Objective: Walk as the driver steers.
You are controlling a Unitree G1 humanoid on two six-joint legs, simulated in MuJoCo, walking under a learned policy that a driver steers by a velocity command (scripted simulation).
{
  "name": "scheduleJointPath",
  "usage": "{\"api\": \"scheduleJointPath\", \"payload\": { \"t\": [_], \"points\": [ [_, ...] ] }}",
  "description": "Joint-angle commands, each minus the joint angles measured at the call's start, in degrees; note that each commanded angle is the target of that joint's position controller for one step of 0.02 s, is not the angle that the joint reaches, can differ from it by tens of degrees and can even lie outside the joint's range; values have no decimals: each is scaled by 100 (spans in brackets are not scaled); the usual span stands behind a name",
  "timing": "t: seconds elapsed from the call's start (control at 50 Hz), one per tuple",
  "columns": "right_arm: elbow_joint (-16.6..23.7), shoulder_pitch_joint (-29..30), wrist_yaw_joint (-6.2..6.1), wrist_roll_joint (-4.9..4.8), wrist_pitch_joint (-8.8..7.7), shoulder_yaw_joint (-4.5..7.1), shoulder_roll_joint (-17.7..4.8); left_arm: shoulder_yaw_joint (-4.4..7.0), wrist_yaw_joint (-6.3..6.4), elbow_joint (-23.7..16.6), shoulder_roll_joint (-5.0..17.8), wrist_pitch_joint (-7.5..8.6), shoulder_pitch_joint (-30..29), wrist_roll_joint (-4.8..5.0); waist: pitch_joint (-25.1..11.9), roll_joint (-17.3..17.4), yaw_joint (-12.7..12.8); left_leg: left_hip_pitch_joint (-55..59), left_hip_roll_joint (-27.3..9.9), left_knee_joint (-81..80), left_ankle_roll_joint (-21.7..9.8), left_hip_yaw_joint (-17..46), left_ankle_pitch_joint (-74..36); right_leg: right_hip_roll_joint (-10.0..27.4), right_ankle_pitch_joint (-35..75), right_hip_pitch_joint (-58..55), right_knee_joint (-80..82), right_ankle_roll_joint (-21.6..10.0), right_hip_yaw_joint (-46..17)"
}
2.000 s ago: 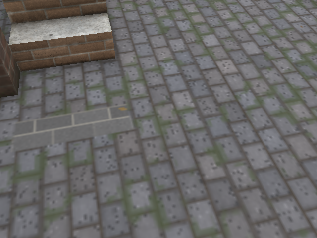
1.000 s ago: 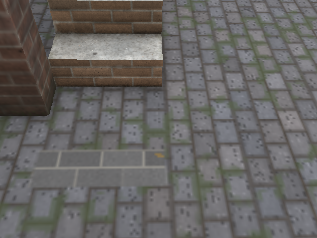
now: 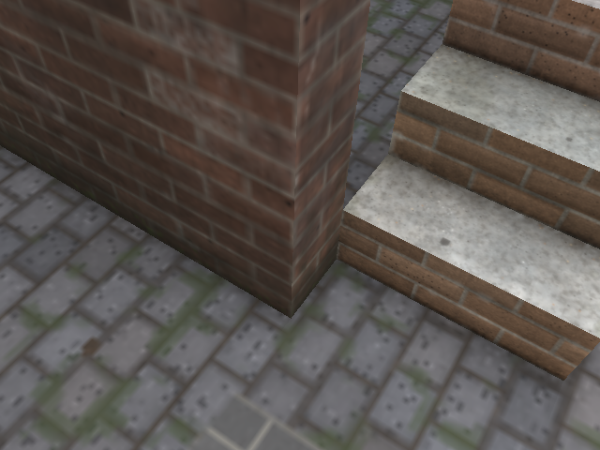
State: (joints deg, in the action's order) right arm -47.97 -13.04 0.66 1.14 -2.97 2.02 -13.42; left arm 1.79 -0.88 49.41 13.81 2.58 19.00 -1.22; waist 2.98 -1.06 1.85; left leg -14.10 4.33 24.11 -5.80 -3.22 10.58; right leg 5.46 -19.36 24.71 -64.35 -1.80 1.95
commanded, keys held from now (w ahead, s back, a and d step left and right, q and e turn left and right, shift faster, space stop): w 0.50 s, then w+e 0.50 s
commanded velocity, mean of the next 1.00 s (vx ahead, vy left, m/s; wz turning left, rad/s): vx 0.32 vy -0.08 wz -0.14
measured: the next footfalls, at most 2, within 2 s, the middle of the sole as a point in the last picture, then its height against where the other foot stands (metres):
right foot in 0.38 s outside the picture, level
left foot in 0.74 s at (289, 448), level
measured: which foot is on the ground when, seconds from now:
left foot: down 0.00-0.40, up 0.42-0.72, down 0.74-1.00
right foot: up 0.00-0.36, down 0.38-0.74, up 0.76-1.00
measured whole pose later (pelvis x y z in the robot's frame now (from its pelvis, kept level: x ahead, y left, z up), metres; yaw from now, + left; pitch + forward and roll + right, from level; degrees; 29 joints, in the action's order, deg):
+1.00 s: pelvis +0.32 -0.09 +0.00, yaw -13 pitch +0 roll -2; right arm -54.5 -11.9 -4.1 2.0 0.7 3.4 -17.2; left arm 4.5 -2.8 49.5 18.7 -5.8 8.5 -2.0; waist 3.0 -1.2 -0.8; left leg -18.8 -9.8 25.5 2.3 -6.8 5.9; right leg 1.1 -19.9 27.0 -56.8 3.4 -1.4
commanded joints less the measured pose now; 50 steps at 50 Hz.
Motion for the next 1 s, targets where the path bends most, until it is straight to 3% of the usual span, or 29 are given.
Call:
{"api": "scheduleJointPath", "payload": {
  "t": [0.02,0.06,0.16,0.24,0.32,0.36,0.38,0.4,0.42,0.44,0.46,0.48,0.5,0.54,0.56,0.64,0.66,0.7,0.72,0.74,0.76,0.78,0.8,0.82,0.84,0.88,0.9,0.94,1.0],
  "points": [
    [92,-339,-17,-77,-200,146,-601,126,-86,-131,379,-103,465,-96,-303,404,51,601,-1446,-1434,-736,1296,-1756,129,390,557,167,67,-102],
    [-60,-508,-2,-99,-230,186,-739,135,-113,-254,369,-109,21,-106,-42,468,14,516,-1398,-1683,-721,1175,-1709,185,881,882,484,116,-31],
    [-339,-1008,4,-76,-240,154,-690,89,-115,-545,334,-55,-1120,-42,197,434,-275,961,-1306,-1809,-635,896,-1767,137,1780,1278,1806,153,63],
    [-539,-1222,-48,-36,-307,187,-823,53,-154,-742,371,-7,-1896,-9,332,433,-404,1618,-1521,-1818,-544,906,-1961,-50,1886,1324,2680,11,103],
    [-643,-1032,-110,-64,-348,216,-1008,71,-98,-645,478,95,-1692,20,113,525,-251,1986,-1575,-1091,-402,711,-3871,-377,1396,426,3399,-380,232],
    [-731,-924,-102,-48,-339,210,-1037,170,11,-227,694,168,-462,-66,-687,448,293,1939,-1340,628,-252,481,-5049,-730,1146,-1020,3791,-637,414],
    [-724,-937,-115,-52,-359,164,-961,234,85,18,909,225,372,-210,-1216,218,685,1089,-1176,1918,-202,366,-4098,-341,1077,-2399,3863,-857,36],
    [-555,-1464,-84,-303,-394,15,-342,414,142,129,1630,295,1051,-380,-1804,-1033,491,-931,-278,4156,106,-108,-1301,1505,1247,-4029,4039,-1484,-2404],
    [-694,-1565,-100,-188,-413,89,-598,410,70,268,1563,254,867,-169,-1894,-1168,240,-1891,273,4950,0,495,1913,1906,1731,-4011,4807,-1745,-3939],
    [-642,-1054,-100,-128,-389,103,-714,332,24,189,1239,245,177,10,-1090,-523,4,-1954,-232,4986,-43,812,1441,1603,1850,-3124,4820,-1569,-2864],
    [-652,-855,-62,-118,-399,53,-595,209,-16,123,798,265,-305,65,-696,-160,-148,-1741,-465,4658,16,759,1038,1386,2602,-2409,4941,-1465,-2162],
    [-726,-834,-55,-141,-393,45,-535,165,-45,181,635,324,-442,86,-354,-127,-307,-1458,-678,4290,134,621,871,1111,3658,-1879,5052,-1220,-1493],
    [-756,-775,-70,-64,-402,36,-495,76,-47,268,353,350,-537,111,-236,-147,-366,-1162,-689,4153,258,550,798,926,4797,-1450,5047,-1139,-1065],
    [-794,-861,-56,64,-381,23,-381,31,-57,462,378,406,-469,140,-537,-347,-548,-717,-597,3872,403,339,666,647,6095,-1224,4934,-1154,-548],
    [-751,-792,-83,50,-370,-3,-286,48,-48,554,519,415,-461,159,-586,-382,-648,-577,-588,3388,459,270,607,481,6183,-1118,4892,-1151,-333],
    [-507,55,-296,-30,-268,-82,-271,202,46,625,973,140,-496,88,-761,-588,-447,-357,-430,1641,489,-14,335,83,4789,-1192,4824,-1329,-339],
    [-500,-38,-504,-125,-163,6,-551,297,32,588,1204,-59,-670,87,-600,-814,-501,-349,-253,1304,463,-188,413,-205,5527,-1272,4304,-1295,-169],
    [-789,-668,-711,-137,-86,26,-581,251,5,449,855,-200,-790,28,-822,-711,-586,360,-359,637,487,-179,-347,-370,4324,-861,3814,-1068,-312],
    [-734,-720,-747,27,-29,47,-758,239,83,285,725,-210,-1003,131,-811,-421,-698,817,-575,61,461,7,-890,-479,3211,-413,3438,-734,-495],
    [-714,-893,-777,201,9,140,-1030,139,138,141,448,-219,-938,145,-936,325,-765,1451,-1681,-319,159,1032,-1134,-715,1424,406,2622,-441,-577],
    [-538,-910,-826,224,95,157,-1376,128,186,71,281,-308,-490,-59,-987,1169,-431,1315,-3289,-425,-89,2500,-2328,-1150,-1347,709,1313,-230,-474],
    [-450,-648,-890,70,233,312,-1761,177,253,147,558,-535,-50,-153,-1275,1886,-551,496,-4067,-957,-1187,3114,-1859,-1110,-1711,642,-56,-3,-328],
    [-390,-350,-895,50,308,242,-1415,298,224,117,974,-631,-386,-218,-983,1446,-413,61,-3665,-1221,-1150,2917,-400,-783,-1107,601,-528,48,-606],
    [-377,-65,-834,-2,382,178,-1122,384,172,102,1063,-681,-447,-240,-556,1219,-267,-320,-3086,-1232,-871,2177,456,-636,-651,610,-779,164,-666],
    [-292,256,-719,-30,398,127,-1014,408,137,109,1029,-768,-390,-229,-352,1049,-36,-258,-2744,-1252,-579,1819,761,-612,-370,783,-785,304,-585],
    [-352,237,-653,-38,368,137,-1014,377,34,115,825,-825,-366,-232,-236,1009,-18,-206,-2363,-1059,-409,1069,263,-592,-39,740,-598,503,-462],
    [-387,181,-586,16,369,161,-1052,357,-10,63,740,-829,-459,-126,-272,1034,-85,-130,-2261,-951,-377,814,154,-622,44,695,-350,549,-393],
    [-437,46,-506,120,330,286,-1302,311,-141,-140,649,-818,-719,-85,-328,1226,-204,19,-2345,-977,-318,609,231,-473,65,586,337,604,-345],
    [-479,48,-422,104,309,471,-1602,252,-367,-389,627,-814,-1016,-31,-455,1552,-288,-27,-2590,-1196,-241,549,807,-336,-170,143,1401,517,-130]
  ]
}}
